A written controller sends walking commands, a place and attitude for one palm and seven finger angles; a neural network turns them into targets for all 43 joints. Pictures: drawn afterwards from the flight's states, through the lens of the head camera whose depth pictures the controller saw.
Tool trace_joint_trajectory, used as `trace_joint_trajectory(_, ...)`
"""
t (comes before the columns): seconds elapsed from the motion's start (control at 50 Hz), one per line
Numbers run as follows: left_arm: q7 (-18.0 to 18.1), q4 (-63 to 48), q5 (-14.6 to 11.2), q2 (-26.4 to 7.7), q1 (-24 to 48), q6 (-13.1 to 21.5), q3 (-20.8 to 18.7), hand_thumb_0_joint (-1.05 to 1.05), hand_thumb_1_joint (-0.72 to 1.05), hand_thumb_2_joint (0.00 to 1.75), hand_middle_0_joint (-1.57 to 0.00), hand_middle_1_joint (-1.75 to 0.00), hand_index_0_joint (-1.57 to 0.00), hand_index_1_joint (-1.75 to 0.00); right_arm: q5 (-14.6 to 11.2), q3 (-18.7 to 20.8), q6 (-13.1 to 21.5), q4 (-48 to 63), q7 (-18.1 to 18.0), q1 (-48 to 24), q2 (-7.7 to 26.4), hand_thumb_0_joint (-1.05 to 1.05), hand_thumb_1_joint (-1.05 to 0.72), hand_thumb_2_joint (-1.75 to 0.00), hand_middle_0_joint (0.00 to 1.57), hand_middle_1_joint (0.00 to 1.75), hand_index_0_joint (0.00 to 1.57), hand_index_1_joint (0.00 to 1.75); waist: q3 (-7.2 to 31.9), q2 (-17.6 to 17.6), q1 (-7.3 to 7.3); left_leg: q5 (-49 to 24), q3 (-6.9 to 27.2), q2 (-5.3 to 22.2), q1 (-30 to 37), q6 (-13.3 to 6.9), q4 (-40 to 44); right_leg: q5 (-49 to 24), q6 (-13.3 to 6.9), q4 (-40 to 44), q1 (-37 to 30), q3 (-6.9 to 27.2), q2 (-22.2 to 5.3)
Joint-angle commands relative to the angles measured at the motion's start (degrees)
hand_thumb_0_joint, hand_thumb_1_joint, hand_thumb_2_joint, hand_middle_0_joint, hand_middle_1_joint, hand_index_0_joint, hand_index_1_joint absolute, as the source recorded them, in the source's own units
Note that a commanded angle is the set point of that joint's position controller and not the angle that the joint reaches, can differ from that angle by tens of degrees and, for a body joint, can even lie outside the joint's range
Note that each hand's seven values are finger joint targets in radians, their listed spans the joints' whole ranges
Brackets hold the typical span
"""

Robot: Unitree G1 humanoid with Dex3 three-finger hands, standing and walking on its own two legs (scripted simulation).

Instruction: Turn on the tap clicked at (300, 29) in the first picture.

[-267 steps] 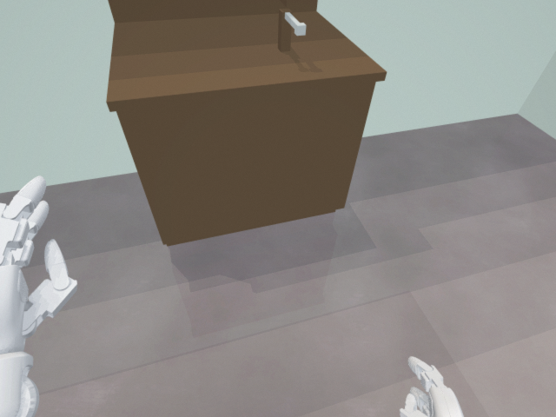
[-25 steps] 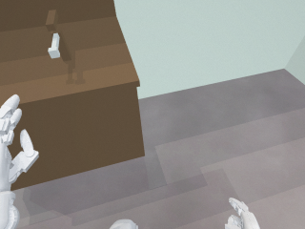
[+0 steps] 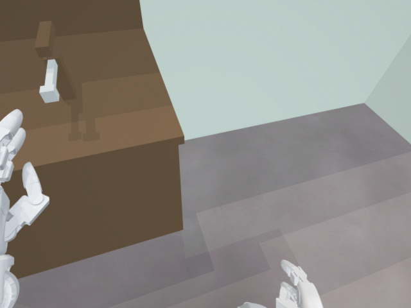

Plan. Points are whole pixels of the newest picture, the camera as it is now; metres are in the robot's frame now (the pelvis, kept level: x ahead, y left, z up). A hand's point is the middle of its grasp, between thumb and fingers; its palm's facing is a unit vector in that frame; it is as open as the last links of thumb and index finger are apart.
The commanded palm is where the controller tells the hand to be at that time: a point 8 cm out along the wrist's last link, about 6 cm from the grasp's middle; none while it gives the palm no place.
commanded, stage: take the last steps up to it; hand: left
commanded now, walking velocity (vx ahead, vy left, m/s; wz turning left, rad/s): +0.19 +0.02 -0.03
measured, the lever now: (49, 93) +0.50 +0.38 +0.12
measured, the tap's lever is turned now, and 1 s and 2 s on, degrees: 0 0 0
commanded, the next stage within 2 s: come to a stop and stand still in 0.22 s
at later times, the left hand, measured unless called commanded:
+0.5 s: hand (97, 157) +0.29 +0.19 +0.18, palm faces +0.36 -0.81 -0.46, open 7.4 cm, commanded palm +0.24 +0.24 +0.18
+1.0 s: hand (74, 165) +0.27 +0.22 +0.18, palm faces +0.45 -0.81 -0.38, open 7.4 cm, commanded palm +0.21 +0.23 +0.18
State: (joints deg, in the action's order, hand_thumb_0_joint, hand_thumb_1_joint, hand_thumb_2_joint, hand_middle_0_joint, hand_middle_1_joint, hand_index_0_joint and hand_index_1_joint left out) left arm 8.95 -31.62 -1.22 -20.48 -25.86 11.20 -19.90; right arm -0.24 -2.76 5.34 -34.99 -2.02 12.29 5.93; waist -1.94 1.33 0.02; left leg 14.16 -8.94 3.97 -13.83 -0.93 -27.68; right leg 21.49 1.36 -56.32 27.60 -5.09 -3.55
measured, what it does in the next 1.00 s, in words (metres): steps on the spot: right foot, then left foot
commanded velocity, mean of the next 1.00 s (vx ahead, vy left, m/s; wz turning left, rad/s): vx -0.01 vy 0.01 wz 0.00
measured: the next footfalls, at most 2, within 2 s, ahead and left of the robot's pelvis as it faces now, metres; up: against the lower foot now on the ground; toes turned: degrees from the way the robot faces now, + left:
right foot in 0.16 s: +0.08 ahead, -0.09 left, +0.00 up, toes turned +1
left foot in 0.52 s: +0.16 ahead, +0.08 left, +0.00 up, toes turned -2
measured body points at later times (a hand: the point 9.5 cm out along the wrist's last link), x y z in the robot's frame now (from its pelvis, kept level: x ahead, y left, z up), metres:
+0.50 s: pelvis +0.08 -0.04 +0.00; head +0.12 -0.04 +0.45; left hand +0.27 +0.23 +0.21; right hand +0.25 -0.30 -0.08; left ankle +0.13 +0.10 -0.73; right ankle +0.07 -0.11 -0.74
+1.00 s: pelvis +0.04 -0.05 +0.00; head +0.05 -0.06 +0.45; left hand +0.24 +0.26 +0.20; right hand +0.20 -0.27 -0.09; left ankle +0.12 +0.08 -0.74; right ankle +0.07 -0.12 -0.74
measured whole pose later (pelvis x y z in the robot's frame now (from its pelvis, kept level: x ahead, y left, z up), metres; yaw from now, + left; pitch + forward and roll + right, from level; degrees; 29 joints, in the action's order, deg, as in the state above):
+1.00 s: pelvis +0.04 -0.05 +0.00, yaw -2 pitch -2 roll +0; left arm 6.4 -18.3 -4.0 -22.1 -17.5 12.7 -23.0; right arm -1.2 -0.9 7.4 -34.9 -1.2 13.0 12.6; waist -2.9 -2.2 2.4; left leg 8.8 -1.4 1.9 -17.2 -0.2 -27.5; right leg 12.1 -3.1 -27.4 13.4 -4.6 2.5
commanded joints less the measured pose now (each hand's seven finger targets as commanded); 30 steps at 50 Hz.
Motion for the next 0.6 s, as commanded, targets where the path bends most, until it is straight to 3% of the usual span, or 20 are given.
trace_joint_trajectory(0.0, 0.9, -13.5, -0.2, -10.5, 0.0, 4.4, -7.9, 0.00, 0.90, 0.90, -0.20, -0.30, -0.20, -0.30, 0.4, 4.8, 3.8, 7.7, -0.9, -3.5, 11.4, 0.00, -0.90, -0.90, 0.20, 0.30, 0.20, 0.30, 7.2, -15.0, -0.26, -18.5, 8.8, 12.6, 5.2, -7.1, 10.3, -2.3, 0.4, 11.8, -3.5, -3.2, 0.8)
trace_joint_trajectory(0.06, 1.0, -8.2, -0.5, -9.9, 0.8, 4.0, -8.6, 0.00, 0.90, 0.90, -0.20, -0.30, -0.20, -0.30, 0.1, 4.8, 3.3, 7.3, -1.5, -3.7, 11.3, 0.00, -0.90, -0.90, 0.20, 0.30, 0.20, 0.30, 7.3, -12.7, -0.24, -14.2, 6.7, 12.0, 4.9, -5.4, 6.4, -3.4, 0.3, 21.3, -9.2, -5.8, 2.9)
trace_joint_trajectory(0.1, 1.1, -4.8, -0.3, -9.5, 1.9, 3.5, -8.3, 0.00, 0.90, 0.90, -0.20, -0.30, -0.20, -0.30, -0.3, 4.9, 2.5, 7.2, -1.7, -4.2, 11.3, 0.00, -0.90, -0.90, 0.20, 0.30, 0.20, 0.30, 8.1, -9.3, 0.08, -8.8, 4.9, 10.2, 1.6, -3.7, -1.0, -7.2, -0.4, 29.8, -17.2, -5.7, 3.1)
trace_joint_trajectory(0.12, 1.0, -3.8, 0.1, -9.4, 3.0, 3.4, -7.6, 0.00, 0.90, 0.90, -0.20, -0.30, -0.20, -0.30, -0.4, 5.0, 2.0, 7.0, -1.7, -3.9, 11.0, 0.00, -0.90, -0.90, 0.20, 0.30, 0.20, 0.30, 9.0, -3.6, -0.07, -4.6, 2.6, 7.4, -2.4, -2.4, -9.4, -11.2, -2.2, 32.5, -21.9, -0.3, -0.8)
trace_joint_trajectory(0.14, 1.0, -2.8, 0.4, -9.7, 3.1, 3.1, -6.9, 0.00, 0.90, 0.90, -0.20, -0.30, -0.20, -0.30, -0.6, 4.7, 1.5, 7.5, -1.6, -3.5, 9.4, 0.00, -0.90, -0.90, 0.20, 0.30, 0.20, 0.30, 10.6, 9.0, -0.60, 4.7, -0.6, 0.9, -11.6, -0.3, -22.3, -17.7, -7.1, 35.1, -27.0, 17.3, -11.4)
trace_joint_trajectory(0.16, 1.1, -4.4, 0.0, -11.7, 4.7, 3.0, -7.8, 0.00, 0.90, 0.90, -0.20, -0.30, -0.20, -0.30, -0.4, 4.3, 1.9, 8.6, -1.5, -6.3, 9.7, 0.00, -0.90, -0.90, 0.20, 0.30, 0.20, 0.30, 8.5, 15.8, 0.79, 19.4, 2.8, -2.7, -21.2, 1.3, -34.0, -25.7, -12.5, 38.5, -28.7, 30.7, -20.4)
trace_joint_trajectory(0.18, 0.8, -4.4, -0.4, -11.1, 6.8, 3.4, -7.5, 0.00, 0.90, 0.90, -0.20, -0.30, -0.20, -0.30, -0.3, 4.8, 2.2, 7.1, -1.2, -5.2, 10.7, 0.00, -0.90, -0.90, 0.20, 0.30, 0.20, 0.30, 8.4, 12.2, 0.20, 17.2, 8.6, -0.9, -21.1, 1.8, -40.0, -21.2, -12.5, 39.6, -25.8, 28.5, -21.1)
trace_joint_trajectory(0.2, 0.5, -5.3, -0.6, -10.8, 6.4, 3.9, -6.8, 0.00, 0.90, 0.90, -0.20, -0.30, -0.20, -0.30, -0.4, 5.3, 2.1, 6.8, -0.9, -5.2, 11.3, 0.00, -0.90, -0.90, 0.20, 0.30, 0.20, 0.30, 7.2, 10.0, 0.13, 14.0, 9.7, 0.4, -22.0, 2.3, -41.7, -20.6, -12.4, 39.2, -24.8, 25.7, -19.9)
trace_joint_trajectory(0.24, 0.8, -7.5, 0.3, -12.1, 4.1, 4.7, -8.8, 0.00, 0.90, 0.90, -0.20, -0.30, -0.20, -0.30, -0.1, 4.2, 0.6, 6.4, -0.8, -7.2, 10.5, 0.00, -0.90, -0.90, 0.20, 0.30, 0.20, 0.30, 7.0, 4.2, 0.09, 10.1, 9.2, 1.4, -21.3, 3.0, -39.8, -29.9, -11.1, 36.4, -23.2, 16.0, -16.6)
trace_joint_trajectory(0.28, 1.1, -7.9, 0.2, -11.4, 0.4, 5.6, -8.8, 0.00, 0.90, 0.90, -0.20, -0.30, -0.20, -0.30, 0.2, 4.1, 0.0, 6.6, -1.2, -7.4, 10.3, 0.00, -0.90, -0.90, 0.20, 0.30, 0.20, 0.30, 7.4, 4.1, -0.36, 6.7, 6.8, 0.8, -18.9, 2.9, -34.1, -37.3, -9.3, 35.9, -22.8, 8.3, -14.3)
trace_joint_trajectory(0.32, 1.4, -10.9, -0.2, -11.9, -0.2, 5.9, -9.6, 0.00, 0.90, 0.90, -0.20, -0.30, -0.20, -0.30, 0.2, 4.5, 0.1, 7.8, -1.2, -7.3, 10.5, 0.00, -0.90, -0.90, 0.20, 0.30, 0.20, 0.30, 8.5, 4.4, 0.01, 5.1, 4.8, 0.2, -15.2, 2.9, -25.4, -41.2, -9.2, 35.3, -23.4, 6.5, -13.4)
trace_joint_trajectory(0.34, 1.7, -12.6, -0.3, -12.8, -0.9, 6.2, -10.6, 0.00, 0.90, 0.90, -0.20, -0.30, -0.20, -0.30, 0.4, 4.6, 0.2, 8.4, -1.5, -7.7, 10.5, 0.00, -0.90, -0.90, 0.20, 0.30, 0.20, 0.30, 9.4, 2.7, 0.32, 4.8, 4.0, -0.1, -13.3, 2.8, -21.1, -43.6, -9.1, 34.3, -24.5, 5.6, -13.3)
trace_joint_trajectory(0.4, 2.3, -13.3, -1.1, -11.5, -5.1, 5.4, -10.5, 0.00, 0.90, 0.90, -0.20, -0.30, -0.20, -0.30, 0.4, 4.8, 0.7, 10.3, -1.7, -6.4, 10.2, 0.00, -0.90, -0.90, 0.20, 0.30, 0.20, 0.30, 10.9, 3.6, 1.68, 2.5, 2.5, -2.1, -10.1, 2.6, -10.7, -47.9, -8.6, 32.1, -28.2, 6.3, -12.5)
trace_joint_trajectory(0.44, 2.5, -12.3, -1.3, -10.9, -6.2, 4.9, -10.4, 0.00, 0.90, 0.90, -0.20, -0.30, -0.20, -0.30, 0.3, 5.0, 0.6, 10.6, -2.1, -5.0, 10.6, 0.00, -0.90, -0.90, 0.20, 0.30, 0.20, 0.30, 11.5, 2.4, 0.84, -2.2, 3.2, -2.5, -5.7, 2.7, -4.0, -47.1, -6.9, 29.7, -28.0, 5.7, -11.3)
trace_joint_trajectory(0.48, 2.6, -11.6, -1.5, -10.4, -4.3, 4.2, -9.3, 0.00, 0.90, 0.90, -0.20, -0.30, -0.20, -0.30, 0.1, 5.3, 0.0, 10.7, -2.5, -4.0, 11.1, 0.00, -0.90, -0.90, 0.20, 0.30, 0.20, 0.30, 11.8, 1.1, -0.08, -15.3, 4.5, -0.8, 2.3, 2.4, 2.9, -41.6, -3.8, 26.4, -24.5, 4.3, -8.3)
trace_joint_trajectory(0.5, 2.5, -12.1, -1.5, -10.4, -2.5, 4.1, -8.6, 0.00, 0.90, 0.90, -0.20, -0.30, -0.20, -0.30, -0.2, 5.6, 0.0, 10.8, -2.7, -4.0, 12.3, 0.00, -0.90, -0.90, 0.20, 0.30, 0.20, 0.30, 12.4, -2.2, 0.08, -29.5, 8.0, 3.6, 5.8, 1.1, 3.1, -35.1, -1.8, 24.2, -21.9, 3.0, -5.4)
trace_joint_trajectory(0.52, 2.3, -11.4, -1.4, -10.8, -2.0, 4.1, -8.4, 0.00, 0.90, 0.90, -0.20, -0.30, -0.20, -0.30, -0.5, 5.9, 0.0, 11.1, -2.7, -4.0, 13.2, 0.00, -0.90, -0.90, 0.20, 0.30, 0.20, 0.30, 12.1, -6.3, 0.67, -39.6, 13.0, 8.5, 8.2, -1.1, 2.4, -22.4, -0.6, 22.9, -17.4, 2.7, -2.5)
trace_joint_trajectory(0.54, 1.6, -9.8, -1.4, -10.8, -1.6, 4.1, -7.6, 0.00, 0.90, 0.90, -0.20, -0.30, -0.20, -0.30, -0.9, 6.0, 0.3, 11.3, -2.7, -3.9, 13.2, 0.00, -0.90, -0.90, 0.20, 0.30, 0.20, 0.30, 10.2, -8.1, 0.98, -40.3, 15.9, 11.7, 8.6, -2.7, 4.1, -4.9, -0.7, 22.0, -13.5, 2.8, -0.8)
trace_joint_trajectory(0.56, 1.4, -6.8, -1.3, -9.3, -3.0, 4.0, -7.0, 0.00, 0.90, 0.90, -0.20, -0.30, -0.20, -0.30, -0.1, 5.4, 0.4, 10.9, -2.6, -3.8, 12.5, 0.00, -0.90, -0.90, 0.20, 0.30, 0.20, 0.30, 7.9, -11.7, 0.79, -44.1, 18.6, 13.8, 7.2, -4.5, 6.0, 2.7, -0.6, 20.1, -10.9, 2.7, 1.2)
trace_joint_trajectory(0.58, 1.0, -7.5, -0.9, -9.3, -1.0, 4.1, -6.2, 0.00, 0.90, 0.90, -0.20, -0.30, -0.20, -0.30, 0.8, 4.9, 0.5, 10.2, -2.3, -3.9, 12.4, 0.00, -0.90, -0.90, 0.20, 0.30, 0.20, 0.30, 7.1, -14.7, 0.54, -41.1, 19.6, 14.4, 4.7, -5.3, 8.2, 7.0, -0.8, 18.1, -11.2, 2.9, 1.6)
